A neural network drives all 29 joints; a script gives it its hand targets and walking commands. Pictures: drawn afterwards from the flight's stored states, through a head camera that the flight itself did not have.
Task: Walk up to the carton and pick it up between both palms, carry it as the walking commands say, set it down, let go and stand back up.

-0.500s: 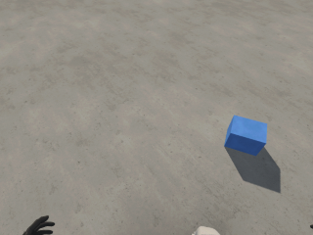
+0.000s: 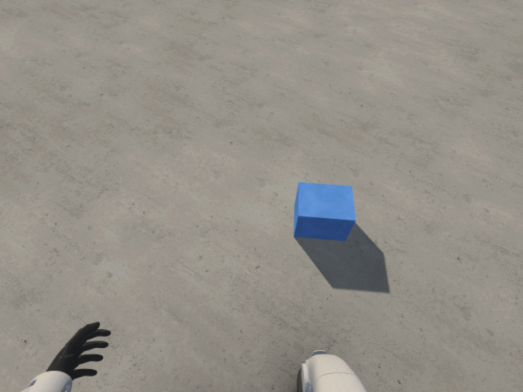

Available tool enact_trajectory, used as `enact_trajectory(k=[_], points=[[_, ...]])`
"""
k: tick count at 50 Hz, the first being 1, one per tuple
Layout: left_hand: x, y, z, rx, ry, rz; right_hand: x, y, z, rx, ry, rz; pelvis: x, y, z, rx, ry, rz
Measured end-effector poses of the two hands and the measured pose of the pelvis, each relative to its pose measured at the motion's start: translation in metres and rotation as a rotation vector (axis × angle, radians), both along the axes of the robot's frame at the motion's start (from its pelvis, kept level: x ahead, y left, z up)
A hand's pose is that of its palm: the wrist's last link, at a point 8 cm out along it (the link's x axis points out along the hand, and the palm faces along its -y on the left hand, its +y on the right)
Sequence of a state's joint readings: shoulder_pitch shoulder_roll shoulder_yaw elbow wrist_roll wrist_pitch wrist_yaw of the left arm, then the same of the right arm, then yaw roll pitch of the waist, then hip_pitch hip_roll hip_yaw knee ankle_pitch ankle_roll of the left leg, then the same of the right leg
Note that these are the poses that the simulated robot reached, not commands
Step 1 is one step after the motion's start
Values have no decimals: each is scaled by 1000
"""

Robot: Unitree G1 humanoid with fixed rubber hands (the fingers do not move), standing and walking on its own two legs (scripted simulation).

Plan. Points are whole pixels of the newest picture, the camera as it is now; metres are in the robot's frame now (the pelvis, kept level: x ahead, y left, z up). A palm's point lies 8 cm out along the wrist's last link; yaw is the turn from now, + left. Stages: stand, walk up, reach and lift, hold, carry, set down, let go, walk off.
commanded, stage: walk up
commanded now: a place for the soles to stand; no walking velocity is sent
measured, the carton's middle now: (322, 211) +0.81 -0.29 -0.66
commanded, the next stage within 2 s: none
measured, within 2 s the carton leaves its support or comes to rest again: neither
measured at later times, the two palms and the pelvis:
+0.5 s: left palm (150, 295) +0.28 +0.21 -0.09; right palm out of the picture +0.11 -0.47 -0.06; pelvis +0.13 -0.10 -0.01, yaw -9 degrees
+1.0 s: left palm (218, 257) +0.36 +0.09 -0.11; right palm out of the picture +0.25 -0.57 -0.06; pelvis +0.23 -0.22 -0.01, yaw -9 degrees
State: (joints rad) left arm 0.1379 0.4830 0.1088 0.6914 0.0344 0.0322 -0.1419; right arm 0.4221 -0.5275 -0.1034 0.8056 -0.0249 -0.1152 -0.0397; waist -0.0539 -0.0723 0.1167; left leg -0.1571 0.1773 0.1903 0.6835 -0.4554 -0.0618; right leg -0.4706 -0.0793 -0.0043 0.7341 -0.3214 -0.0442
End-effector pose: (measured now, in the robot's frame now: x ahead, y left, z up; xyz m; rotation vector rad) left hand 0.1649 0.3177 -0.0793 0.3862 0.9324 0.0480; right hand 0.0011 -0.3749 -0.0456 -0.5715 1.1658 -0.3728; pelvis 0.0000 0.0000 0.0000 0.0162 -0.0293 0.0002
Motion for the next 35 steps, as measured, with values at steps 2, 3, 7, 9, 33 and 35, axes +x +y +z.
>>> enact_trajectory(k=[2,3,7,9,33,35], points=[[26,-12,3,29,-46,-23,7,-16,-9,2,9,-19,11,-15,-7,-18,-9,-9],[33,-17,3,39,-61,-25,13,-21,-11,9,-1,-33,16,-22,-9,-15,-13,-17],[40,-33,6,48,-53,2,58,-23,-17,55,-75,-17,38,-38,-5,-19,-24,-46],[40,-39,6,48,-38,6,79,-21,-19,80,-99,5,49,-44,-3,-21,-22,-58],[158,-149,-4,112,-10,-52,152,-159,-33,36,-94,-103,168,-163,-22,-23,-14,-150],[154,-155,-3,117,5,-26,177,-161,-34,59,-110,-71,177,-172,-18,-24,-15,-148]])
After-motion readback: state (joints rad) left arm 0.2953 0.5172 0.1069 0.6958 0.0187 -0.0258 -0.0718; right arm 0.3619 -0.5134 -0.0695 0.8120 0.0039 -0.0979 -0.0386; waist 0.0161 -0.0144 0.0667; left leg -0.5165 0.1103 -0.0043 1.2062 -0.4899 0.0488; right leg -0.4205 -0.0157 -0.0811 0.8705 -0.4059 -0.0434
